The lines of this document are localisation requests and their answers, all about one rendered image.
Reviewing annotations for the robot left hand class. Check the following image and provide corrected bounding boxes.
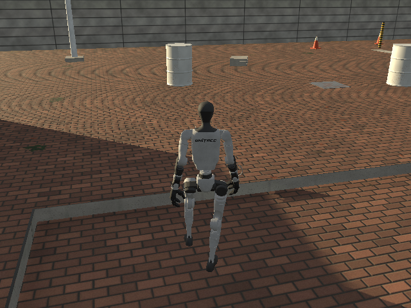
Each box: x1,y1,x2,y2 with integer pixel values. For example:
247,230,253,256
170,189,185,207

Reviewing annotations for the robot right upper arm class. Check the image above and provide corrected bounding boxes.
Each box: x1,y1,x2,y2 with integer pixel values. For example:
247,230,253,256
219,130,234,165

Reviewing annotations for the robot right forearm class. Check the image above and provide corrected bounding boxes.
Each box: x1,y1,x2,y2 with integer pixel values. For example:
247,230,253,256
227,155,239,182

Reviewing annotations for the robot right hand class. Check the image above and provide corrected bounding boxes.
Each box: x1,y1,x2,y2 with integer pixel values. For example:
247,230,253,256
226,180,240,195

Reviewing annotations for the robot left shin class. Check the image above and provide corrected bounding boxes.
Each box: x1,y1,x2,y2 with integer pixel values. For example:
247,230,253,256
184,198,193,238

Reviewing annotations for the robot left forearm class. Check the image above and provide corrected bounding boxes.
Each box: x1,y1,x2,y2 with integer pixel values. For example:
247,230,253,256
171,156,184,190

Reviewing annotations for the robot left upper arm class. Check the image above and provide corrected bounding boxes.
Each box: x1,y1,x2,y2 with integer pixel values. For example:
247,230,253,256
177,129,193,166

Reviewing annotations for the right robot foot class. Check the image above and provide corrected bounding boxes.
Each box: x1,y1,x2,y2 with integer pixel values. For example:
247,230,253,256
206,255,218,272

